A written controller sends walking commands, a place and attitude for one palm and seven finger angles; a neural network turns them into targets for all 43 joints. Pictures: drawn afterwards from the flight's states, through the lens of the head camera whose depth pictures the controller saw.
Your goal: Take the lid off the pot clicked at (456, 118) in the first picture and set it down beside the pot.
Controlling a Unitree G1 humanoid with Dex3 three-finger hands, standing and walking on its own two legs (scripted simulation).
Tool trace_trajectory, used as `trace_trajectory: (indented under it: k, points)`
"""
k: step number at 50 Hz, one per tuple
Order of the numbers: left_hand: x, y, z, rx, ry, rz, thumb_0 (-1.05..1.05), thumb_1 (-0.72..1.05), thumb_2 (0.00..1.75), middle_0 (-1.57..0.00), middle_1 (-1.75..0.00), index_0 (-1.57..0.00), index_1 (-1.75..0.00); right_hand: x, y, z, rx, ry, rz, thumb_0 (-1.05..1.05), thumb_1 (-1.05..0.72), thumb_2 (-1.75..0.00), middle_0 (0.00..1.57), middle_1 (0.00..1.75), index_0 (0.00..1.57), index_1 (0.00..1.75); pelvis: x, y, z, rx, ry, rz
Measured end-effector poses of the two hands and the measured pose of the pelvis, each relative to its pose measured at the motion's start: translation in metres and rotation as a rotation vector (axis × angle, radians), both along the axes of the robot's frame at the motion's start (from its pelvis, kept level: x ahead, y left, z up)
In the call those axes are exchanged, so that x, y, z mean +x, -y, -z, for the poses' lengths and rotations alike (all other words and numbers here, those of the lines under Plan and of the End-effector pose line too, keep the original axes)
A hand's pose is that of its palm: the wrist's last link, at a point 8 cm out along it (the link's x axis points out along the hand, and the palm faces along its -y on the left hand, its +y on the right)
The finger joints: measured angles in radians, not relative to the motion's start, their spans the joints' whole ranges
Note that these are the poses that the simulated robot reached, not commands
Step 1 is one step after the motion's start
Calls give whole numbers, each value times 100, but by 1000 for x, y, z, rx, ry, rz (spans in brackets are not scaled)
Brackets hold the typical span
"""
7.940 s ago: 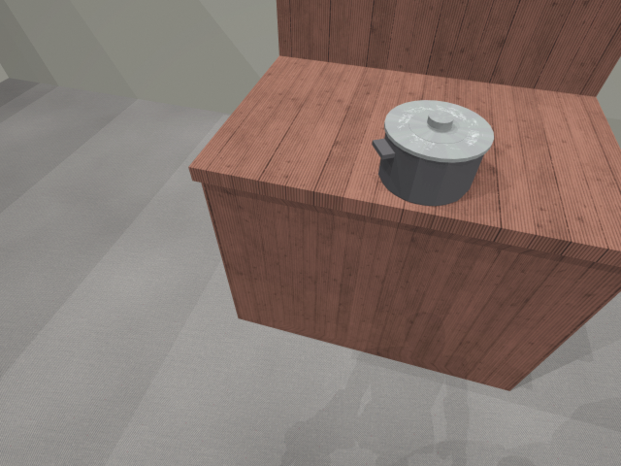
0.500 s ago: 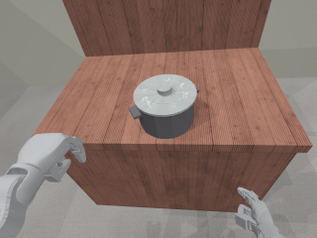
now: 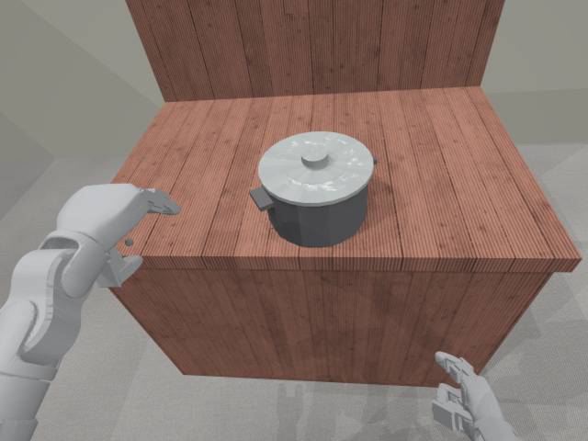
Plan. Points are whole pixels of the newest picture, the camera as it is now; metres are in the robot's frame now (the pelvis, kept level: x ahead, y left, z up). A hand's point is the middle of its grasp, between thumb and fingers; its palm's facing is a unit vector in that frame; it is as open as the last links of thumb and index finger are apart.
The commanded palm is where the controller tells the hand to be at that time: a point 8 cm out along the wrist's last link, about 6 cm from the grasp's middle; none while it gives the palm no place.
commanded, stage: move the open hand above the knob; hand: left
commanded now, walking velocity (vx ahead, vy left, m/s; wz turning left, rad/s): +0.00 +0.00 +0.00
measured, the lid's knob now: (314, 156) +0.56 +0.04 +0.09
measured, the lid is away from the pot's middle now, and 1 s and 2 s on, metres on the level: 0.00 0.00 0.00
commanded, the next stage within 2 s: none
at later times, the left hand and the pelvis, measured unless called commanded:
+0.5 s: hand (183, 201) +0.37 +0.19 +0.16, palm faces -0.09 -0.07 -0.99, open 9.8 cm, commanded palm +0.34 +0.19 +0.23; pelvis +0.00 -0.01 +0.00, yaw +0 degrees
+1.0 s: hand (245, 170) +0.43 +0.12 +0.16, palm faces -0.14 -0.07 -0.99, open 9.8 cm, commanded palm +0.42 +0.12 +0.23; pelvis +0.03 -0.02 +0.00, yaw +0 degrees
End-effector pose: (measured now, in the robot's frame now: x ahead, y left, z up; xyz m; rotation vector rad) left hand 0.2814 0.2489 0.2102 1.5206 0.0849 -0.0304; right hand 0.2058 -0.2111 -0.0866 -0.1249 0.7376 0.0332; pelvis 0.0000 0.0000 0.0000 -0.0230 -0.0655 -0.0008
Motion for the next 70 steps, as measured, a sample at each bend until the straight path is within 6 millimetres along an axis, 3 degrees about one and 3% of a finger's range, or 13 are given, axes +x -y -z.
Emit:
trace_trajectory:
  k: [12, 32, 54, 70]
  points:
    - [23, 7, -3, -21, -12, -6, 0, -29, 150, -88, -9, -87, -9, -1, 1, -1, -23, 0, -11, 1, -91, -90, 20, 30, 20, 30, -4, 2, 2, 2, -2, -11]
    - [87, 69, -7, -23, -36, 51, 0, -29, 151, -88, -9, -87, -8, -12, 22, 15, 0, -86, 35, 1, -91, -90, 20, 30, 20, 30, 11, 11, 2, 18, -33, 4]
    - [153, 130, -8, -33, -81, 54, 0, -29, 151, -88, -9, -87, -8, 8, 42, 22, 21, -134, 68, 1, -91, -90, 19, 30, 20, 30, 35, 27, 3, 39, -77, 6]
    - [198, 172, -12, -33, -134, 46, 0, -29, 151, -88, -9, -87, -8, -4, 56, 37, 27, -226, 115, 1, -91, -90, 19, 30, 20, 30, 51, 32, 3, 51, -106, 8]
